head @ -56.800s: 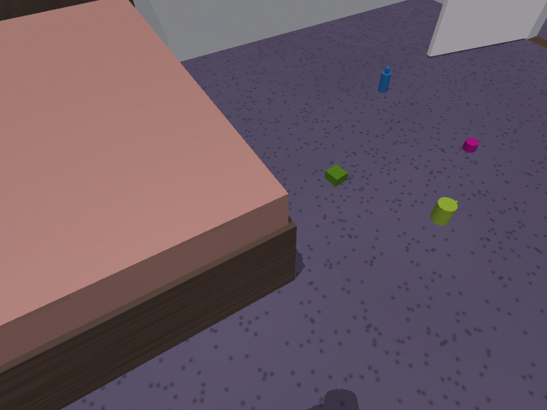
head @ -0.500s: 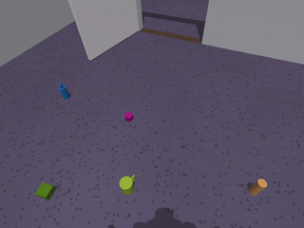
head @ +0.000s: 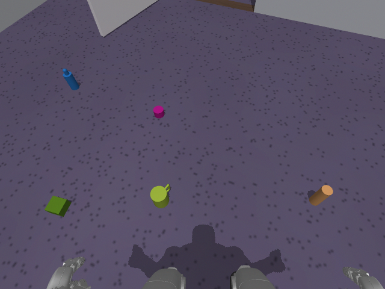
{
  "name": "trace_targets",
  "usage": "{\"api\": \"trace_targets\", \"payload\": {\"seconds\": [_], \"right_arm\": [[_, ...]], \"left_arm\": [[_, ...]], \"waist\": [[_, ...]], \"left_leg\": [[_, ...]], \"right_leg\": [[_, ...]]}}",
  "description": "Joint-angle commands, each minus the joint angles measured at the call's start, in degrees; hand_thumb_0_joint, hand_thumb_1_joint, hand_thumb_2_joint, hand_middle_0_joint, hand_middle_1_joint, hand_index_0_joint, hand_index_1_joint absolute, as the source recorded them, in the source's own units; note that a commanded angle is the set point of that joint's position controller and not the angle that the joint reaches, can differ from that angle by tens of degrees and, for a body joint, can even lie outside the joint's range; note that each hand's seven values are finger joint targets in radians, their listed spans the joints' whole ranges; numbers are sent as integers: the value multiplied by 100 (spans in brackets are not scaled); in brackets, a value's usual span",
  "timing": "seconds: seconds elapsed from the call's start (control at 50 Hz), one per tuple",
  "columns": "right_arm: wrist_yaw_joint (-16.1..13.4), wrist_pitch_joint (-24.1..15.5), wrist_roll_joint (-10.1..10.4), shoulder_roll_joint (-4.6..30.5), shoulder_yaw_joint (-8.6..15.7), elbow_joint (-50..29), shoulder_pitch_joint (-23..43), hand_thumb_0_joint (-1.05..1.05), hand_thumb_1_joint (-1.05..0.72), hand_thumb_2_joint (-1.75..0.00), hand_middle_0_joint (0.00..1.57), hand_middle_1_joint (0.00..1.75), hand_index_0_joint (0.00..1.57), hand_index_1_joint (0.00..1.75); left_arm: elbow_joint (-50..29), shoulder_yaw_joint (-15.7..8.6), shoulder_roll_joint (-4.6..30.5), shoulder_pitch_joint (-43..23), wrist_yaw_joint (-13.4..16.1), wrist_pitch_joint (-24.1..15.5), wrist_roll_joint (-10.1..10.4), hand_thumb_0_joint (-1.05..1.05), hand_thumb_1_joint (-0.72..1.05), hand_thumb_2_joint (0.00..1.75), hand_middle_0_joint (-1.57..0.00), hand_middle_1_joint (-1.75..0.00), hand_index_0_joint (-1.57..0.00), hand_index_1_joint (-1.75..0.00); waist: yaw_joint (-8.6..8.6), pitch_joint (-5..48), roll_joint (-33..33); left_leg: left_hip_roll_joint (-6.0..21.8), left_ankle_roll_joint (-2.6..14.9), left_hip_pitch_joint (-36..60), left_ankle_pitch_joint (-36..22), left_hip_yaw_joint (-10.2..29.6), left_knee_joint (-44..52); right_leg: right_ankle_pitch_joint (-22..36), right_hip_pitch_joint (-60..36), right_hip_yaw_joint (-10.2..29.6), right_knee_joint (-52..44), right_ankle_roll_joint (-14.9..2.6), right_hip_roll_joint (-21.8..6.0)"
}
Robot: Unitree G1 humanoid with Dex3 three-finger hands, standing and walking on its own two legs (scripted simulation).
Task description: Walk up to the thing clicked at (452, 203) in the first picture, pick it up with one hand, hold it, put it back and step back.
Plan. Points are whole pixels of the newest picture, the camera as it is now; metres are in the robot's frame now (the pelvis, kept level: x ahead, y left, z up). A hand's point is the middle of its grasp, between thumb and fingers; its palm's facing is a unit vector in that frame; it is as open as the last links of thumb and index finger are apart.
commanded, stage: step back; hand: left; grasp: from above
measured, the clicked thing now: (162, 194) +0.55 +0.20 -0.71
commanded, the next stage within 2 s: none
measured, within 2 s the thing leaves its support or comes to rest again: neither
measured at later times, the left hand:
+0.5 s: hand out of the picture +0.03 +0.27 -0.15, palm faces -0.11 -0.90 -0.41, open 7.4 cm
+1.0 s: hand out of the picture -0.12 +0.27 -0.15, palm faces -0.02 -0.94 -0.35, open 7.4 cm
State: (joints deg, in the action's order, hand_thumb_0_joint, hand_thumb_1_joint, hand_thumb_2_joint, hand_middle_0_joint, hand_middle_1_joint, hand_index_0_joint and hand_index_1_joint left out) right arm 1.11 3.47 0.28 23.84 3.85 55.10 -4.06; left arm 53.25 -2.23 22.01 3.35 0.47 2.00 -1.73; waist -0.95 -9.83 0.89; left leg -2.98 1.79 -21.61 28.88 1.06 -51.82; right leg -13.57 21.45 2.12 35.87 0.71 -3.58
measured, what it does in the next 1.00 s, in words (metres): walks backwards: left foot, then right foot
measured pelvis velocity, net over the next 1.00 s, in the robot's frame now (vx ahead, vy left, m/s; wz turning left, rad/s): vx -0.24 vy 0.01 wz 0.00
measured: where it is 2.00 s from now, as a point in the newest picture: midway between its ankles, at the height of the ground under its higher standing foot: outside the picture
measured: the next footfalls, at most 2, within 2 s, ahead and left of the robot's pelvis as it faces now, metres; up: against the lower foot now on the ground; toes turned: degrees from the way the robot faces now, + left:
left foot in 0.06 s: -0.01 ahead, +0.12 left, +0.00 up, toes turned -1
right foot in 0.48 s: -0.07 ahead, -0.10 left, +0.00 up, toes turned +0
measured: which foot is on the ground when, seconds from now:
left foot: up 0.00-0.04, down 0.06-0.52, up 0.54-0.86, down 0.88-1.00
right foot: down 0.00-0.08, up 0.10-0.46, down 0.48-0.92, up 0.94-1.00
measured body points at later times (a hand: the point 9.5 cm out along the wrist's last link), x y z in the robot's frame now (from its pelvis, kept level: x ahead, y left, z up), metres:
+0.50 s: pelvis -0.10 +0.01 -0.01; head -0.03 +0.00 +0.43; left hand +0.03 +0.32 -0.12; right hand -0.03 -0.31 -0.14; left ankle -0.05 +0.12 -0.72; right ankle -0.11 -0.10 -0.73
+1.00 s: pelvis -0.24 +0.01 +0.00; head -0.19 +0.03 +0.45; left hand -0.11 +0.32 -0.12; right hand -0.17 -0.30 -0.11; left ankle -0.22 +0.13 -0.72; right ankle -0.18 -0.11 -0.67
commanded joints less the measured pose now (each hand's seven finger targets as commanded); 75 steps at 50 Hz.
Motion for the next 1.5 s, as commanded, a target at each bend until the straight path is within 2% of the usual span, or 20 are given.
{"api": "trace_targets", "payload": {"seconds": [0.0, 0.06, 0.1, 0.2, 0.36, 0.44, 0.48, 0.52, 0.6, 0.74, 0.86, 0.92, 1.0, 1.14, 1.22, 1.26, 1.28, 1.32, 1.4, 1.48], "right_arm": [[-56, -157, -32, 874, 249, -178, -1033, 0, -90, -90, 20, 30, 20, 30], [-163, -286, -314, 1498, 410, -278, -975, 0, -90, -90, 20, 30, 20, 30], [-210, -282, -273, 1775, 431, -487, -824, 0, -90, -90, 20, 30, 20, 30], [-362, -352, -223, 1103, 300, -750, -104, 0, -90, -90, 20, 30, 20, 30], [-369, -336, -152, 1172, 368, -807, -845, 0, -90, -90, 20, 30, 20, 30], [-305, -245, -90, 1223, 323, -928, -418, 0, -90, -90, 20, 30, 20, 30], [-270, -225, 4, 972, 224, -990, -279, 0, -90, -90, 20, 30, 20, 30], [-344, -153, -8, 826, 217, -990, -194, 0, -90, -90, 20, 30, 20, 30], [-312, -158, 23, 864, 162, -692, -682, 0, -90, -90, 20, 30, 20, 30], [-368, -245, -37, 817, 82, -879, -762, 0, -90, -90, 20, 30, 20, 30], [-272, -286, -194, 973, 285, -651, -1359, 0, -90, -90, 20, 30, 20, 30], [-209, -310, -288, 2013, 488, -1031, -467, 0, -90, -90, 20, 30, 20, 30], [-275, -393, -311, 1143, 228, -1162, 137, 0, -90, -90, 20, 30, 20, 30], [-295, -324, -177, 1176, 325, -1094, -620, 0, -90, -90, 20, 30, 20, 30], [-255, -157, -185, 1350, 329, -1181, -362, 0, -90, -90, 20, 30, 20, 30], [-219, -66, -100, 1181, 268, -1229, -182, 0, -90, -90, 20, 30, 20, 30], [-210, -60, -61, 914, 199, -1310, -237, 0, -90, -90, 20, 30, 20, 30], [-367, -49, -69, 1061, 335, -1317, -2, 0, -90, -90, 20, 30, 20, 30], [-309, -103, 6, 891, 193, -911, -694, 0, -90, -90, 20, 30, 20, 30], [-334, -181, -64, 745, 69, -1031, -510, 0, -90, -90, 20, 30, 20, 30]], "left_arm": [[-771, -394, 1436, -445, 146, -64, -29, 0, 90, 90, -20, -30, -20, -30], [-923, -309, 903, -341, 168, 59, 119, 0, 90, 90, -20, -30, -20, -30], [-858, -291, 897, 65, 256, 99, 71, 0, 90, 90, -20, -30, -20, -30], [-683, -412, 1083, 394, 201, 93, 101, 0, 90, 90, -20, -30, -20, -30], [-1000, -460, 955, 261, 103, -52, 32, 0, 90, 90, -20, -30, -20, -30], [-722, -491, 844, 913, 68, -116, 2, 0, 90, 90, -20, -30, -20, -30], [-672, -599, 1257, 1009, 93, -178, -72, 0, 90, 90, -20, -30, -20, -30], [-971, -686, 1877, 510, 84, -160, -54, 0, 90, 90, -20, -30, -20, -30], [-1198, -576, 1177, 130, 124, -157, 33, 0, 90, 90, -20, -30, -20, -30], [-1379, -574, 1081, 664, 153, -62, -53, 0, 90, 90, -20, -30, -20, -30], [-1506, -494, 1190, 341, 65, 101, 43, 0, 90, 90, -20, -30, -20, -30], [-1558, -609, 1210, -16, 151, 68, -53, 0, 90, 90, -20, -30, -20, -30], [-1059, -625, 1049, 875, 42, 104, 108, 0, 90, 90, -20, -30, -20, -30], [-1118, -517, 943, 847, 59, -31, 33, 0, 90, 90, -20, -30, -20, -30], [-698, -508, 944, 1352, 48, -83, 22, 0, 90, 90, -20, -30, -20, -30], [-476, -574, 1118, 1641, 47, -116, -43, 0, 90, 90, -20, -30, -20, -30], [-572, -668, 1488, 1610, 30, -142, -110, 0, 90, 90, -20, -30, -20, -30], [-995, -798, 2269, 692, 36, -109, -94, 0, 90, 90, -20, -30, -20, -30], [-1161, -625, 1327, -16, 110, -141, -78, 0, 90, 90, -20, -30, -20, -30], [-1100, -584, 1199, 842, 183, -104, -95, 0, 90, 90, -20, -30, -20, -30]], "waist": [[-177, 1352, 940], [-71, 990, -1277], [-113, 1116, -1272], [263, 1079, -976], [-170, 1340, -715], [173, 1473, -737], [193, 1515, 207], [379, 942, 1585], [48, 731, 612], [371, 1434, 880], [-44, 1502, 541], [-213, 840, -1520], [462, 634, -716], [-52, 1306, -1136], [95, 1476, -1328], [252, 1462, -888], [263, 1282, 226], [444, 477, 1689], [-94, 566, 762], [435, 964, 870]], "left_leg": [[208, 16, 702, -920, -35, 1531], [1678, 218, 1752, -4721, 2175, 2893], [2104, 366, 1497, -5867, 2158, 2724], [1493, 513, 1796, -4840, 1139, 2493], [1803, 1091, 2420, -4533, 1241, 2160], [1548, 779, 1582, -3853, 927, 1671], [987, 279, 350, -2504, 600, 1088], [-209, -183, -91, 895, 378, -1045], [-415, -180, -334, 214, 876, -1691], [-48, -402, -566, 203, 418, 167], [348, 73, 1272, -1578, 362, 2773], [2893, 1750, -168, -1709, 3355, 3750], [1499, 872, 143, -2853, 1210, 3185], [1753, 1284, 2117, -3662, 1144, 2404], [1572, 947, 1372, -3355, 991, 1999], [1174, 522, 439, -2394, 843, 1589], [420, 163, -542, -1062, 686, 801], [-31, -242, -300, 670, 873, -1461], [-478, -231, -604, -297, 875, -1876], [-307, -356, -1061, 42, 601, -680]], "right_leg": [[1558, -515, 758, -313, -900, -849], [-1900, 1203, 425, 1749, -314, 941], [-2219, 1174, 955, 2421, -246, 1044], [-1148, 1157, 995, 3127, -186, 970], [-1427, 601, 422, 1216, -25, 599], [-226, -722, 6, -895, -220, 522], [1535, -1605, 1151, -1080, -502, -118], [2106, -297, 3146, -1606, -1941, -1841], [2573, -622, 1436, -1231, -1296, -827], [2758, -2274, 1336, -821, -1375, -865], [717, -627, 1098, -409, -633, -523], [-2374, 374, 748, 2927, -67, 872], [-1223, 577, 1014, 3971, -142, 1192], [-1687, 583, 580, 1676, 239, 621], [-737, -721, -99, -616, 90, 526], [143, -1445, 76, -1377, -130, 437], [-80, -1484, 1546, -1482, -384, -402], [-585, 1061, 3466, -2290, -1736, -2109], [1377, -91, 841, -1166, -959, -699], [2394, -1731, 898, -702, -1093, -746]]}}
